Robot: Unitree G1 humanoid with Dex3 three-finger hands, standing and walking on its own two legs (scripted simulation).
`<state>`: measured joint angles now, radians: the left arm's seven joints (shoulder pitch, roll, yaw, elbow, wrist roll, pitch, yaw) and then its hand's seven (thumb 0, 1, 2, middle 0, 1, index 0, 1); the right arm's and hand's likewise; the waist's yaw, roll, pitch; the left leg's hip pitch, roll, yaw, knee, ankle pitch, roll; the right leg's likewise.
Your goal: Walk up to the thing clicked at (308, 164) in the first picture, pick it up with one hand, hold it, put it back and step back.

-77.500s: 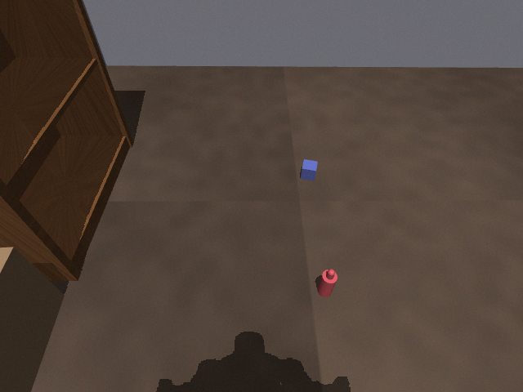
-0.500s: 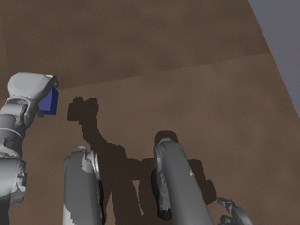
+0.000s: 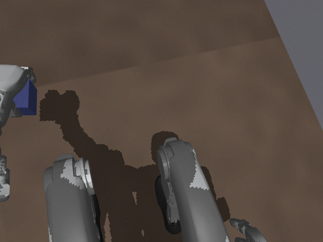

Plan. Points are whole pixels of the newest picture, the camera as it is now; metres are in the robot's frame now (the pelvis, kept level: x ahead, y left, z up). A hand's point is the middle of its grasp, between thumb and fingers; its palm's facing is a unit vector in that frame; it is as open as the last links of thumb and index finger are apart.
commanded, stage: crouch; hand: left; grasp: from above
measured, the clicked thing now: (16, 97) +0.48 +0.29 -0.19
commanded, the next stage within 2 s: lower in 0.44 s
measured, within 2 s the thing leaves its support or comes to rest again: rests again in 1.82 s
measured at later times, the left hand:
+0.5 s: hand (17, 97) +0.48 +0.29 -0.19, palm faces -0.48 +0.01 -0.88, open 10.2 cm
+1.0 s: hand (25, 102) +0.48 +0.29 -0.24, palm faces -0.48 -0.01 -0.88, open 10.3 cm
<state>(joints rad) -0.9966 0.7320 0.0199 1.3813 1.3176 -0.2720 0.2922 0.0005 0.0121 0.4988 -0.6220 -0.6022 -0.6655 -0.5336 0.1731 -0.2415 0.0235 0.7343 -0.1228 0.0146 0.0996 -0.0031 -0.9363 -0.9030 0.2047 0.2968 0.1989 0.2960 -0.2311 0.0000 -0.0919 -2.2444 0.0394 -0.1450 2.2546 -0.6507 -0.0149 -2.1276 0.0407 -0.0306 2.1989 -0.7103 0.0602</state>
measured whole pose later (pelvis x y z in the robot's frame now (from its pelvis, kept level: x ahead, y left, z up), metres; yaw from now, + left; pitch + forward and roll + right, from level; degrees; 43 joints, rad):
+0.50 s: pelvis +0.00 +0.00 -0.03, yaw -2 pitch +34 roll -9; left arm -1.04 0.81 0.02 1.43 1.32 -0.30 0.30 0.00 0.00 0.52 -0.61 -0.62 -0.65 -0.56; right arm 0.15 -0.25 0.09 0.72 -0.14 0.02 0.11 0.00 -0.94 -0.90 0.21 0.30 0.20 0.30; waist -0.26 -0.02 -0.04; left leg -2.32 0.03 -0.18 2.36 -0.65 -0.02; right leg -2.19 0.05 -0.05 2.29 -0.71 0.07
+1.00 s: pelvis +0.00 +0.00 -0.06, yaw -3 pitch +32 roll -10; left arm -1.05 0.89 0.06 1.51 1.37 -0.35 0.37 0.00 -0.04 0.57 -0.60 -0.70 -0.63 -0.64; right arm 0.13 -0.26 0.15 0.71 -0.18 0.00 0.12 0.00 -0.94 -0.90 0.20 0.30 0.20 0.30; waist -0.29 -0.07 0.02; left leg -2.37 0.02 -0.22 2.45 -0.66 -0.04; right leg -2.24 0.07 -0.08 2.37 -0.71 0.07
